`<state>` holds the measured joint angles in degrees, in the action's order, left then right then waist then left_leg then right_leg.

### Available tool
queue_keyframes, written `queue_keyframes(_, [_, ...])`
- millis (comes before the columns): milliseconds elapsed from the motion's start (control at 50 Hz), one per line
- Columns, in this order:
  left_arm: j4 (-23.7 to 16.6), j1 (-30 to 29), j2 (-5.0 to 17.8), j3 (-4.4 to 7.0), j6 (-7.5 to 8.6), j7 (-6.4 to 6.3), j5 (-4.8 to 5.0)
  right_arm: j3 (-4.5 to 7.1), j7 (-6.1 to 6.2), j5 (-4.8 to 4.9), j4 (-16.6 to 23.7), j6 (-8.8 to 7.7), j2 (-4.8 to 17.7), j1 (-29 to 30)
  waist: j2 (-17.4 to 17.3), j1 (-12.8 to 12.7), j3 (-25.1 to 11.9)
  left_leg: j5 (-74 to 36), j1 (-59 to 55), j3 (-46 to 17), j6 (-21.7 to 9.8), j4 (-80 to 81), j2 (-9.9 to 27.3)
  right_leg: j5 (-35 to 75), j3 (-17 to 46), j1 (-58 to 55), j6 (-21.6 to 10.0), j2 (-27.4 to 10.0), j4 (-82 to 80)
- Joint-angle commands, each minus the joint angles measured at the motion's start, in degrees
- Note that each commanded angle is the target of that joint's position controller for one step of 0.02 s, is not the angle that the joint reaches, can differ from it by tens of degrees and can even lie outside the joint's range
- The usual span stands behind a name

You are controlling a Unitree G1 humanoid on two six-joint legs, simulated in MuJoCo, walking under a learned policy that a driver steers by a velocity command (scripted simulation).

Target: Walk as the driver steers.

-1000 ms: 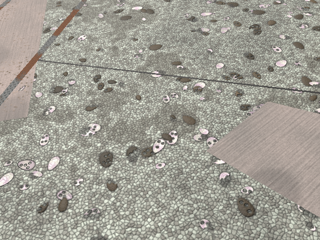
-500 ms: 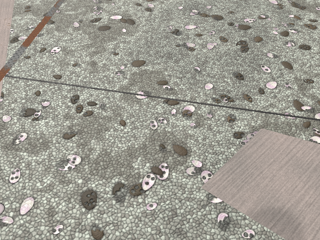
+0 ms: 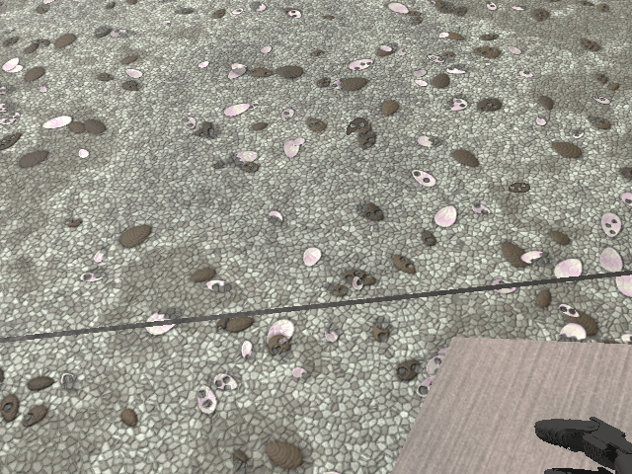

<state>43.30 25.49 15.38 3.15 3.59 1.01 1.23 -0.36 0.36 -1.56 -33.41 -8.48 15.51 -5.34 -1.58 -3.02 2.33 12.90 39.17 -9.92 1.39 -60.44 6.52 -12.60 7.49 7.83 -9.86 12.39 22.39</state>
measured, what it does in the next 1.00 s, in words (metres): walks ahead, turning right: left foot, then right foot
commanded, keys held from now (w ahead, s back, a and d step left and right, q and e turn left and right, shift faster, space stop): w+e+shift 0.40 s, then w+shift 0.60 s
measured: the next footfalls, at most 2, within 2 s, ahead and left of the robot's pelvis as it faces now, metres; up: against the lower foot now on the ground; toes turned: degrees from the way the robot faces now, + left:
left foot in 0.20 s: +0.42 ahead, +0.17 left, +0.00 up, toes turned -19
right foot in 0.68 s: +0.70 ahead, -0.25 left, +0.00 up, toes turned -34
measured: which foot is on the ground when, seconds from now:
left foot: up 0.00-0.18, down 0.20-0.66, up 0.68-1.00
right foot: down 0.00-0.20, up 0.22-0.66, down 0.68-1.00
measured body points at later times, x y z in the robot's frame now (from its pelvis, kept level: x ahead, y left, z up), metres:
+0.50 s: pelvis +0.43 +0.02 -0.01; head +0.43 +0.00 +0.44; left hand +0.76 +0.14 -0.05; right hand +0.26 -0.23 -0.14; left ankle +0.38 +0.18 -0.74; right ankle +0.51 -0.16 -0.65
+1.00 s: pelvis +0.81 -0.25 +0.00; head +0.82 -0.26 +0.45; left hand +0.94 -0.01 -0.13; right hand +0.87 -0.57 -0.08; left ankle +1.12 -0.23 -0.66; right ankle +0.67 -0.23 -0.74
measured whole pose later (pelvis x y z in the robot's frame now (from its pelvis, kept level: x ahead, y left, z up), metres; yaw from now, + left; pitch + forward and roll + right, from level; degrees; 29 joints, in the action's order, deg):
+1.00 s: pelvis +0.81 -0.25 +0.00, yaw -35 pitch +0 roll -1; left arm 47.5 28.4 13.9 2.4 5.8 0.8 0.5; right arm 0.7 -1.5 0.2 -39.6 -6.7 16.7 -3.9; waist -2.8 -5.0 1.2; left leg -8.7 45.2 -1.8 0.0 -42.8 8.7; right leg -19.0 0.5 -5.8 -5.4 7.0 13.4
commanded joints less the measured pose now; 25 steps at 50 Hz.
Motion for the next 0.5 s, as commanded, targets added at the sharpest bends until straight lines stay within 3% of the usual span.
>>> queue_keyframes(20, [-5.45,-7.61,7.97,2.05,1.27,-1.58,0.7,1.11,-0.05,-0.9,4.9,-0.18,2.9,4.35,2.63,2.21,5.93,-14.9,-14.46,7.73,2.24,16.46,-4.26,4.81,11.39,23.88,-6.2,-7.91,-11.73])
queue_keyframes(60, [-4.13,-4.02,9.19,2.67,1.0,-1.57,1.26,1.64,-0.18,0.7,6.27,-0.36,2.96,8.04,3.69,-0.9,3.06,-23.01,-22.69,7.75,2.83,24.7,-7.4,0.74,13.93,23.68,-3.95,-8.75,-11.44])
queue_keyframes(100, [-3.16,-2.89,8.89,2.78,0.85,-1.9,2.01,3.03,0.01,2.58,7.01,-0.33,5.62,9.46,5.77,-1.27,1.95,-22.23,-22.51,4.05,3.25,30.71,-7.46,-1.63,17.82,14.83,-2.57,-10.23,-7.93])
queue_keyframes(140, [-2.52,-2.53,8.23,2.96,0.25,-2.23,1.93,4.23,0.0,3.6,7.35,-0.73,8.09,9.66,6.95,-0.43,1.23,-17.39,-21.19,2.59,2.37,34.4,-7.04,4.39,20.66,5.18,-1.22,-12.41,-2.01])
queue_keyframes(160, [-2.43,-2.99,8.64,3.17,-0.19,-2.17,1.34,5.5,0.11,3.86,6.34,-1.03,10.1,4.7,7.45,2.58,-2.33,-13.71,-25.78,3.3,1.15,34.15,-7.69,14.03,20.4,1.62,0.0,-12.66,4.54])
queue_keyframes(180, [-2.95,-4.49,8.85,3.02,-0.62,-1.69,0.12,6.75,0.37,4.2,4.75,-0.97,11.66,-5.43,7.75,8.61,-9.64,-10.98,-36.34,4.12,-0.6,32.02,-6.11,22.67,17.89,1.05,2.21,-11.36,16.34])
queue_keyframes(200, [-4.96,-6.46,4.91,1.42,-0.74,-1.1,-2.04,7.21,1.1,4.0,2.73,-0.15,13.44,-20.49,5.69,14.86,-20.83,0.0,-56.44,-2.81,-3.35,24.73,2.65,16.09,14.08,11.14,3.84,-10.16,35.54])
queue_keyframes(220, [-7.51,5.24,-2.21,-0.91,0.02,-0.52,1.3,7.66,-0.05,1.31,0.47,0.07,18.13,-23.24,-24.33,6.96,-30.76,25.23,-74.41,-38.86,-13.88,37.84,18.31,-20.89,7.6,31.56,6.33,-3.21,55.92])
queue_keyframes(240, [-6.66,3.25,2.85,-1.13,-0.28,-1.3,3.68,7.24,-0.59,1.46,1.33,0.43,13.26,-20.57,-24.26,8.58,-25.72,42.12,-70.53,-47.0,-12.72,42.78,18.76,-15.02,4.49,39.88,6.33,-10.69,62.54])
queue_keyframes(260, [-7.05,-4.22,7.15,-0.23,-0.65,-1.46,2.52,6.41,-0.03,1.74,1.86,1.11,8.81,-17.29,-15.16,10.78,-15.85,35.32,-62.52,-35.63,-10.22,43.34,15.59,-10.01,1.71,42.32,6.58,-12.62,62.97])
queue_keyframes(280, [-7.67,-9.05,8.22,0.21,-0.8,-1.38,1.0,6.16,0.17,1.12,0.71,1.81,8.31,-15.83,-4.35,10.48,-9.4,21.48,-54.1,-25.32,-8.68,43.33,13.13,-7.3,-0.07,40.67,6.7,-14.52,61.03])
queue_keyframes(300, [-9.16,-13.73,7.5,0.43,-0.63,-1.09,-0.23,6.1,0.13,0.37,-0.64,2.15,8.2,-15.02,0.16,9.81,-4.38,10.55,-46.92,-17.67,-7.97,43.94,10.7,-5.95,-0.69,39.12,6.32,-16.34,58.13])
queue_keyframes(320, [-9.92,-13.37,6.41,0.59,-1.02,-0.56,0.51,5.63,0.19,-0.14,-1.7,1.94,7.03,-13.36,-1.76,7.24,-2.25,5.65,-41.83,-12.69,-8.08,44.96,9.75,-4.66,-0.07,36.75,6.18,-18.47,56.32])
queue_keyframes(360, [-10.64,-13.38,4.05,0.31,-2.47,-0.25,1.84,4.8,-0.52,1.35,-3.84,1.59,3.56,-11.68,-4.13,5.3,-0.04,1.19,-37.52,-4.94,-7.82,47.0,8.05,-5.59,-1.01,36.5,5.75,-20.77,54.87])
queue_keyframes(380, [-11.3,-13.92,2.89,-0.02,-3.01,-0.05,1.84,4.84,-0.69,2.06,-4.79,1.51,3.52,-11.11,-4.05,4.4,1.23,-0.93,-35.76,-2.25,-7.92,47.96,8.32,-5.08,-1.32,37.61,5.73,-21.76,54.18])
queue_keyframes(400, [-11.94,-14.81,2.45,-0.27,-3.21,0.16,1.43,5.08,-0.7,2.23,-5.44,1.43,4.33,-10.58,-3.25,3.86,2.54,-3.78,-34.67,0.46,-8.31,49.06,8.57,-2.83,-1.57,39.07,6.09,-22.21,53.43])
queue_keyframes(440, [-12.7,-16.75,2.17,-0.7,-2.81,0.43,0.86,5.36,-0.75,1.51,-6.43,1.1,6.1,-10.36,-1.09,3.06,4.83,-7.69,-31.33,5.03,-9.11,51.74,8.01,3.01,-0.97,38.93,6.89,-21.6,47.93])
queue_keyframes(500, [-13.17,-22.16,2.8,-1.0,-1.63,1.34,0.47,5.65,-0.76,1.26,-8.38,0.78,8.41,-13.18,2.34,4.47,7.82,-11.75,-30.98,12.72,-8.5,55.96,6.29,13.6,-4.02,35.7,5.99,-18.93,33.84])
